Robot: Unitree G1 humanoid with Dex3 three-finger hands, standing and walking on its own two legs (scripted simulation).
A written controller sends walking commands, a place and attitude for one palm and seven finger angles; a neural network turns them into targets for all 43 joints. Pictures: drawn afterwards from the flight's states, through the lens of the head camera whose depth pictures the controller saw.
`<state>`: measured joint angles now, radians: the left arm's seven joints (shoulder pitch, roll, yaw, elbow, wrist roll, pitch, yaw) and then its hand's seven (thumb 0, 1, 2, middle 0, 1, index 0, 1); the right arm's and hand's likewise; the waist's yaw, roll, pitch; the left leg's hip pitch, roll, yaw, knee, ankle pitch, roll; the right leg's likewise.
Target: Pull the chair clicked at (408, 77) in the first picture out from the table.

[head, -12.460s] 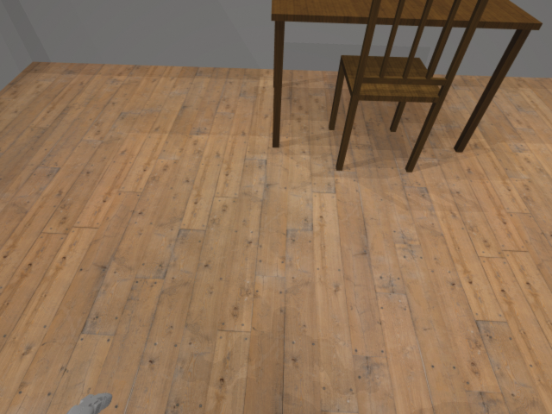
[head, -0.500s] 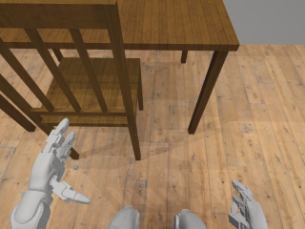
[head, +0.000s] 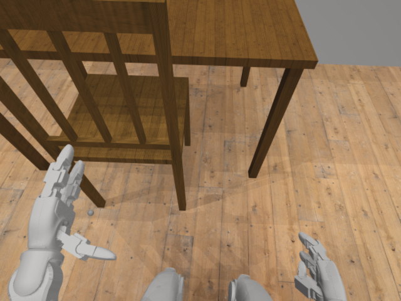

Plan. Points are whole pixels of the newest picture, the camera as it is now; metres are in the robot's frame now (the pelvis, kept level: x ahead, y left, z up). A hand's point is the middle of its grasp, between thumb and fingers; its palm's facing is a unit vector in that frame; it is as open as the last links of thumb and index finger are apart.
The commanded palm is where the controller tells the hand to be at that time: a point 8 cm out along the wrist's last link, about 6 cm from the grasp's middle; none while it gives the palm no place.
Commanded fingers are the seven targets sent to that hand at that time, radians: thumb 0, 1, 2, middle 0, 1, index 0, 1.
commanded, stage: aim the fingers beside a spindle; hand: left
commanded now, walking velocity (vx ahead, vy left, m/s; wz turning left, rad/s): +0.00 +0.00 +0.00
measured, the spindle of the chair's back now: (87, 97) +0.54 +0.32 +0.04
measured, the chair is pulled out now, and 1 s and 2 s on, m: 0.00 0.00 0.00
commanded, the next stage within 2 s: none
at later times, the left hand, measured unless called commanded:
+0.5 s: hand (118, 189) +0.31 +0.19 +0.03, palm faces +0.00 -1.00 -0.03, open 17.0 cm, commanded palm +0.29 +0.24 +0.04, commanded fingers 0.00 -0.50 0.30 -0.06 -0.08 -0.06 -0.08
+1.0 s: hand (128, 164) +0.38 +0.19 +0.02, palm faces +0.06 -1.00 -0.05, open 17.0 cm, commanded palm +0.35 +0.24 +0.01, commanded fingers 0.00 -0.50 0.30 -0.06 -0.08 -0.06 -0.08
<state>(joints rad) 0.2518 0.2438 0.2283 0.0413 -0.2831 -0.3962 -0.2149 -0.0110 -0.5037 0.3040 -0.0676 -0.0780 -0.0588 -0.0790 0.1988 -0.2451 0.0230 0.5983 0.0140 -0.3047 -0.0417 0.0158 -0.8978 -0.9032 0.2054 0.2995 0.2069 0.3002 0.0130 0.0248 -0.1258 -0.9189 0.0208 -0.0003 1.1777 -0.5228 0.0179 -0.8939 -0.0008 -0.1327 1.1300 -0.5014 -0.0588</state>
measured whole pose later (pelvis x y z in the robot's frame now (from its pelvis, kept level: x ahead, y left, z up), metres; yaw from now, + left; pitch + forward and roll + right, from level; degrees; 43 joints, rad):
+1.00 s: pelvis +0.00 +0.00 -0.02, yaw -1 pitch +21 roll -1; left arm -0.28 0.25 0.24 0.51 -0.18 -0.42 -0.16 -0.01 -0.50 0.30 -0.07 -0.08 -0.06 -0.08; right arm 0.19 -0.25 0.01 0.65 0.00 -0.21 -0.02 0.01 -0.90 -0.90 0.21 0.30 0.21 0.30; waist -0.03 0.01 -0.15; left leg -1.08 0.02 0.02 1.27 -0.55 0.02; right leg -1.07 -0.01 -0.11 1.23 -0.53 -0.06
